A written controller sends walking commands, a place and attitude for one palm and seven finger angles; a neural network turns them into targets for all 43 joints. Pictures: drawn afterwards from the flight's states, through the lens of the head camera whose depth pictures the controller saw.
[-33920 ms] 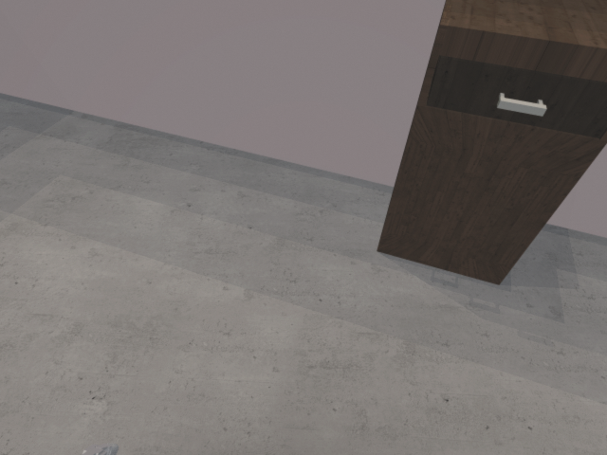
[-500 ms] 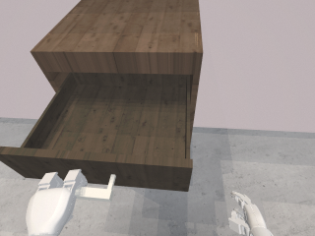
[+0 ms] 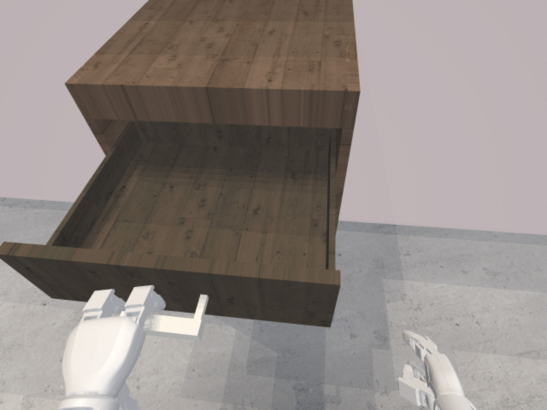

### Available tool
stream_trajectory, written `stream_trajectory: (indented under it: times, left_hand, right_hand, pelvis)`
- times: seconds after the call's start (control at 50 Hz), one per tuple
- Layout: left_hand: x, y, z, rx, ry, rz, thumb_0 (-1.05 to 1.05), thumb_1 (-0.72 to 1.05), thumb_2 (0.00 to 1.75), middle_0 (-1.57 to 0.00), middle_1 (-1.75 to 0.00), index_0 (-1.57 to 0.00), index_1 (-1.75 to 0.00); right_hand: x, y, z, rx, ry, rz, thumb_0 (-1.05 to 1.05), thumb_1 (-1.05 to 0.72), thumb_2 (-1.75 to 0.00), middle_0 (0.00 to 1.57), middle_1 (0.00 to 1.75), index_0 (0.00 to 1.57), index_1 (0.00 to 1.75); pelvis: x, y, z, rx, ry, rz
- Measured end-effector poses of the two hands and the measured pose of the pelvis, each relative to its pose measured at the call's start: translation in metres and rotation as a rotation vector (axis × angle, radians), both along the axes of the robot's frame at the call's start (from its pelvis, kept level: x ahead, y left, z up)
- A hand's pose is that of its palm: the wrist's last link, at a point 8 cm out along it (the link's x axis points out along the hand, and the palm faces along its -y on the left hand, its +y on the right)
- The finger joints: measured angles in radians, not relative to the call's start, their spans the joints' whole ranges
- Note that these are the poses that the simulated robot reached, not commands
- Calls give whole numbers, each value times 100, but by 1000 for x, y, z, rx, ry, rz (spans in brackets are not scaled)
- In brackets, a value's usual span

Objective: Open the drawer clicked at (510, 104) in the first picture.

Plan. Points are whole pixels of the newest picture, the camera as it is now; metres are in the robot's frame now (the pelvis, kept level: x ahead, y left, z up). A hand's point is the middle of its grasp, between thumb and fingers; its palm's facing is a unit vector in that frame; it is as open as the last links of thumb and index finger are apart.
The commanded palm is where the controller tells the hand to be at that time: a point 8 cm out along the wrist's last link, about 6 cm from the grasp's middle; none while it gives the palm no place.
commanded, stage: lift the hand off the handle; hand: left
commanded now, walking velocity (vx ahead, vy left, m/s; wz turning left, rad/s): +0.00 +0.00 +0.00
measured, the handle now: (165, 311) +0.23 +0.19 +0.04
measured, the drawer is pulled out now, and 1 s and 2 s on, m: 0.30 0.30 0.30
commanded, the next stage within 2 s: draw the hand back to the body in 1.52 s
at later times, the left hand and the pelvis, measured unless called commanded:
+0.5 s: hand (126, 341) +0.18 +0.22 +0.05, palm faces +0.07 -0.09 -0.99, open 13.5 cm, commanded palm +0.16 +0.22 +0.11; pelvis +0.00 +0.00 +0.01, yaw +0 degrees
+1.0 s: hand (104, 321) +0.19 +0.23 +0.10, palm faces +0.05 -0.11 -0.99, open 13.2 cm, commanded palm +0.16 +0.22 +0.18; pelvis +0.01 +0.00 +0.03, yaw +0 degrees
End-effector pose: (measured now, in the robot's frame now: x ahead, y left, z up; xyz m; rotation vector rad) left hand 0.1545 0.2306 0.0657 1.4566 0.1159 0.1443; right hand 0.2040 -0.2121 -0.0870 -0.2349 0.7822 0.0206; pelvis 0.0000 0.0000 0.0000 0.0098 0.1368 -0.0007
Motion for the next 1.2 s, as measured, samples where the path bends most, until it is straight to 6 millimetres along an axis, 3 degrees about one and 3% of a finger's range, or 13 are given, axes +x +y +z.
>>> stream_trajectory:
  times: [0.32, 0.62, 1.0, 1.2]
  left_hand:
    - [5, -5, 5, 11, -4, -3, 0, -49, 30, -32, -120, -36, -123]
    - [5, -3, 51, 16, -47, -4, 0, -49, 30, -32, -120, -39, -123]
    - [10, 0, 90, 3, -24, -34, 0, -49, 30, -34, -121, -44, -125]
    - [23, -1, 138, 13, -160, -47, 0, -49, 30, -33, -121, -36, -121]
  right_hand:
    - [-4, 4, 0, 18, 2, -4, 1, -90, -90, 20, 30, 21, 30]
    - [10, 7, 19, 41, -39, 10, 1, -90, -90, 20, 30, 20, 30]
    - [24, 17, 36, 38, -44, 54, 1, -90, -90, 20, 30, 20, 30]
    - [28, 31, 43, 81, -43, 70, 1, -90, -90, 20, 30, 20, 30]
  pelvis:
    - [-1, 1, 2, 1, -15, -5]
    - [4, -1, 15, 1, -71, -6]
    - [8, 3, 31, -10, -131, 4]
    - [10, 7, 36, -11, -160, 4]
